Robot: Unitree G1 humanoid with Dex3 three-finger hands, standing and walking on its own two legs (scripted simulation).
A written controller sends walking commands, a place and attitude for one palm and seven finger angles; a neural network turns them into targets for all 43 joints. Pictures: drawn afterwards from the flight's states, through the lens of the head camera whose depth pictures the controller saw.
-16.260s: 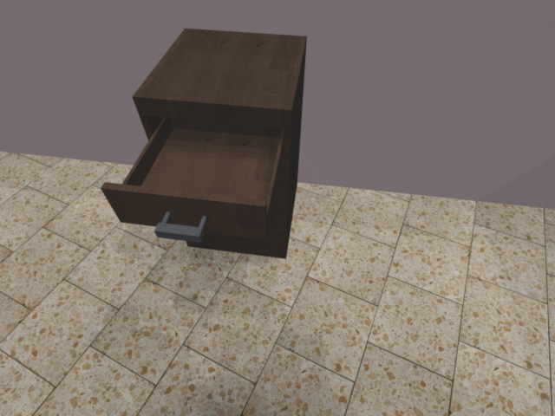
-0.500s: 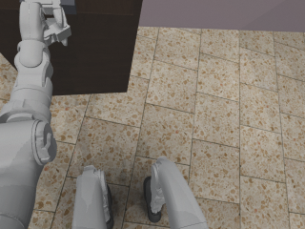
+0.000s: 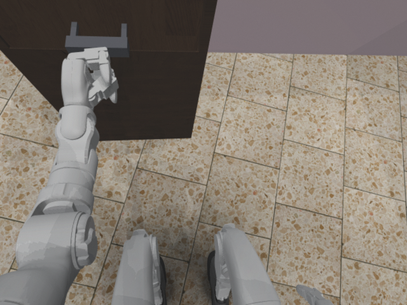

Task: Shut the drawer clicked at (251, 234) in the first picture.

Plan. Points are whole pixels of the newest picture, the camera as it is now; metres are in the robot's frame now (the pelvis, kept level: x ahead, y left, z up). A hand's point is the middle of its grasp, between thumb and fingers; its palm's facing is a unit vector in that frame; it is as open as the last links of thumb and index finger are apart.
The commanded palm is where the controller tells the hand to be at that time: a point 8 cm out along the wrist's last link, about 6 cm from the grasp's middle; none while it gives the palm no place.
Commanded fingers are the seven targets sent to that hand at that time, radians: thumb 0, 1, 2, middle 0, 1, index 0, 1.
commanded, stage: draw the hand back to the body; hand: left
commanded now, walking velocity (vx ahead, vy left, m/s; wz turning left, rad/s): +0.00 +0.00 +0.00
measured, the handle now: (99, 37) +0.61 +0.16 +0.02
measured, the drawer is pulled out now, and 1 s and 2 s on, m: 0.00 0.00 0.00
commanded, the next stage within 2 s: step back with the hand held close in 1.34 s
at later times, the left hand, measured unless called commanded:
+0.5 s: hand (51, 129) +0.36 +0.16 +0.16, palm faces -0.01 -1.00 -0.08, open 3.3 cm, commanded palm +0.33 +0.22 +0.17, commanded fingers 0.00 0.90 0.90 -1.40 -1.60 -1.40 -1.60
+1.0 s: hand out of the picture +0.26 +0.22 +0.28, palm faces +0.34 -0.87 -0.35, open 3.2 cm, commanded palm +0.21 +0.26 +0.31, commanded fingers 0.00 0.90 0.90 -1.40 -1.60 -1.40 -1.60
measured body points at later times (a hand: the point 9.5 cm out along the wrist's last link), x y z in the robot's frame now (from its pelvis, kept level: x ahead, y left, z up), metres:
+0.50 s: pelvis +0.04 -0.01 +0.11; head +0.12 +0.00 +0.55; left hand +0.36 +0.21 +0.16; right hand +0.22 -0.25 +0.02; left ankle +0.04 +0.10 -0.56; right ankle +0.04 -0.12 -0.56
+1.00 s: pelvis +0.06 -0.01 +0.17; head +0.06 -0.04 +0.62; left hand +0.24 +0.26 +0.31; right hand +0.27 -0.21 +0.09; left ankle +0.04 +0.10 -0.56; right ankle +0.04 -0.12 -0.56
